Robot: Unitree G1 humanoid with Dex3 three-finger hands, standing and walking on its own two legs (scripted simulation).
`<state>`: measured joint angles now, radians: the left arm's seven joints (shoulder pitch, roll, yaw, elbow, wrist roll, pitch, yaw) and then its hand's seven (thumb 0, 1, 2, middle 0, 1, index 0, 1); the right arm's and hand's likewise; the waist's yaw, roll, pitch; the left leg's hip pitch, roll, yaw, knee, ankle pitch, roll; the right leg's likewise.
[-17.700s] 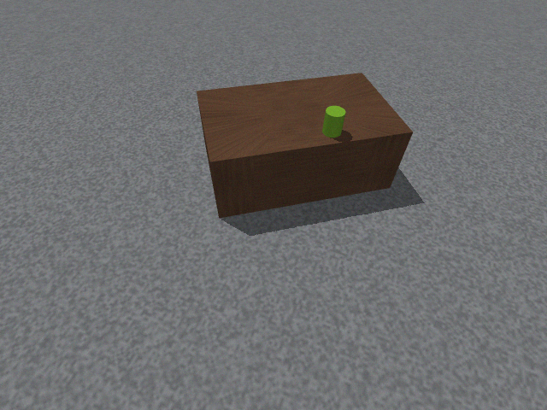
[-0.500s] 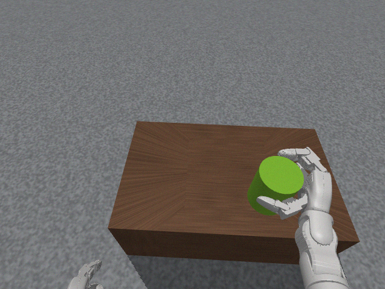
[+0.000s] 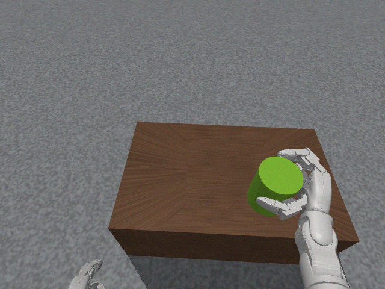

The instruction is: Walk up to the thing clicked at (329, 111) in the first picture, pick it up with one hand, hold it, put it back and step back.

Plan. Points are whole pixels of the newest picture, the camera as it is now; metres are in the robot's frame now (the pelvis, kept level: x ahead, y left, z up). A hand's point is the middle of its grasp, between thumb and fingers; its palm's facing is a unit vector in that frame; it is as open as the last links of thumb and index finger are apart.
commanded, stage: hold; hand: right
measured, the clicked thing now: (272, 187) +0.32 -0.16 +0.04
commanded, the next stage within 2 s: crouch in 0.84 s
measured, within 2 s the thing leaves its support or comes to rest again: neither
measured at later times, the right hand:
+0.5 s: hand (284, 183) +0.32 -0.18 +0.06, palm faces +0.24 +0.97 +0.00, open 11.7 cm
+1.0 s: hand (285, 181) +0.33 -0.18 +0.06, palm faces +0.25 +0.97 -0.01, open 11.7 cm
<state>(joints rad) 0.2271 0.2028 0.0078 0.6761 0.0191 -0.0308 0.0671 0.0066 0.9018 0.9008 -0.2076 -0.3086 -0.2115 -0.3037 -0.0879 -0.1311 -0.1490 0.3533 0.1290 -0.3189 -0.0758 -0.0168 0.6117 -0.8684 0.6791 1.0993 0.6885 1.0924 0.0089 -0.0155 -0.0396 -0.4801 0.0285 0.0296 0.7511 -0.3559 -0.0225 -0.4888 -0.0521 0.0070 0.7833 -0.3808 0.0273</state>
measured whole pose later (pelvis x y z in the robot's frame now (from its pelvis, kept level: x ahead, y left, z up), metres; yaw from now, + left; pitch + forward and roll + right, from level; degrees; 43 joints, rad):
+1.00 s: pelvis +0.00 +0.00 +0.00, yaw +0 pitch +6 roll +1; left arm 0.23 0.21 0.01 0.68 0.02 -0.03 0.07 0.01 0.90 0.90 -0.20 -0.31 -0.21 -0.30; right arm -0.08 -0.13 -0.17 0.35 0.13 -0.34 -0.08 -0.02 0.61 -0.87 0.68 1.10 0.69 1.10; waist 0.01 -0.02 -0.04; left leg -0.50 0.03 0.03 0.76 -0.36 -0.02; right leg -0.50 -0.05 0.01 0.79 -0.39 0.03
